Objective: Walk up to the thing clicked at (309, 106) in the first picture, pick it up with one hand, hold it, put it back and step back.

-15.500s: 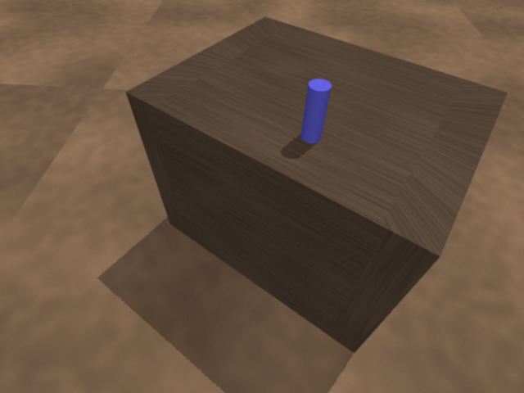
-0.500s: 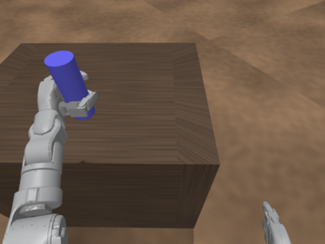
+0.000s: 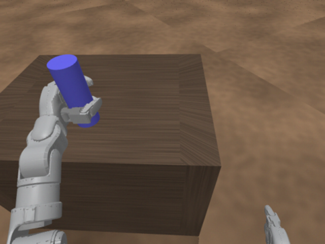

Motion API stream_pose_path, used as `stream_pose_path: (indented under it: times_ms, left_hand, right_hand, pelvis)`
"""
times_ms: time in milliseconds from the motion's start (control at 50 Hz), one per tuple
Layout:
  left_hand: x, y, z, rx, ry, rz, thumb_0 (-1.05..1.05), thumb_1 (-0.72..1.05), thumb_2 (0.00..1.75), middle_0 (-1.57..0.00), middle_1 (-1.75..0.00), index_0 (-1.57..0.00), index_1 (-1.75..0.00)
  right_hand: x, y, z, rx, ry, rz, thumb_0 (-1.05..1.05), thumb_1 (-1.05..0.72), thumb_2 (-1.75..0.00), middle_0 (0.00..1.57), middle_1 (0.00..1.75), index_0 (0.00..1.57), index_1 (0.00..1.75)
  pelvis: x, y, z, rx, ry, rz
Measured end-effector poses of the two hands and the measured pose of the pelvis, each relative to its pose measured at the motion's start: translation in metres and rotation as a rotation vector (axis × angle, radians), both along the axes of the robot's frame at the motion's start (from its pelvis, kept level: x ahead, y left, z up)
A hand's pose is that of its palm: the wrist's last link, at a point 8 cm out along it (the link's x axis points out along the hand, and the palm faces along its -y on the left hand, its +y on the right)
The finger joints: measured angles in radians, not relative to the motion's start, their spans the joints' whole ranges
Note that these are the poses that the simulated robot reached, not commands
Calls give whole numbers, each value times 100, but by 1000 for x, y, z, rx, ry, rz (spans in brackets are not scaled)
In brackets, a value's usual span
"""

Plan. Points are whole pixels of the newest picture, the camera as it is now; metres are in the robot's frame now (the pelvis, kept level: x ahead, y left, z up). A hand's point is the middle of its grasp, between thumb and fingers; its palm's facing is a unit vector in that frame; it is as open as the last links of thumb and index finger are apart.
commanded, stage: lift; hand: left
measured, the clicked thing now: (77, 94) +0.37 +0.19 +0.23
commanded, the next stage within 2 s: hold in 0.20 s
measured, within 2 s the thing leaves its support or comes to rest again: neither
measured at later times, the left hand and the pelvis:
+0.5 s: hand (81, 96) +0.36 +0.17 +0.22, palm faces +0.15 -0.99 +0.01, open 7.7 cm; pelvis +0.01 +0.00 +0.00, yaw +0 degrees
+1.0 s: hand (80, 94) +0.35 +0.17 +0.23, palm faces +0.16 -0.99 +0.01, open 7.7 cm; pelvis +0.01 +0.00 +0.01, yaw +1 degrees
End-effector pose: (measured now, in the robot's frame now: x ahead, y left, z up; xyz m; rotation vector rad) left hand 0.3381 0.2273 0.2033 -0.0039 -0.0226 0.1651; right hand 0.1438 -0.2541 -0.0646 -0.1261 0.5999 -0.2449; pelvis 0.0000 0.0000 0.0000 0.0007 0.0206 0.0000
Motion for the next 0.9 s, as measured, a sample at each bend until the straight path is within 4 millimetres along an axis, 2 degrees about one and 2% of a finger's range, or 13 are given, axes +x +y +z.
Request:
stream_pose_path:
  times_ms: [640,900]
  left_hand:
    - [-11,-5,26,-3,-13,-24,1,-16,119,-83,-118,-85,-118]
    - [-14,-10,28,-11,5,-21,1,-16,120,-83,-119,-85,-119]
  right_hand:
    - [18,2,1,5,-30,3,-1,55,-5,5,6,6,5]
    - [22,-1,2,10,-34,6,-1,55,-5,5,6,6,5]
  pelvis:
    - [10,2,4,-2,-17,6]
    - [12,0,5,0,-22,10]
